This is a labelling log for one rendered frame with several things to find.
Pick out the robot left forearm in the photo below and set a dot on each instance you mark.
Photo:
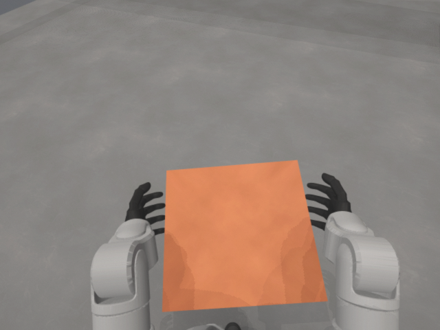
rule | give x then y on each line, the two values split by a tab
120	291

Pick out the right robot hand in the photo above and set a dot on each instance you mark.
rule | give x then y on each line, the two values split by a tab
337	199

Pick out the carton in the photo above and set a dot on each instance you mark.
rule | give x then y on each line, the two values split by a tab
238	236

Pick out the left robot hand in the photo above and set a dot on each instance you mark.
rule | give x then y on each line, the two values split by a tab
138	211

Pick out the robot right forearm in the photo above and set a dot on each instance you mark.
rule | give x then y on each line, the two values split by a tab
367	274

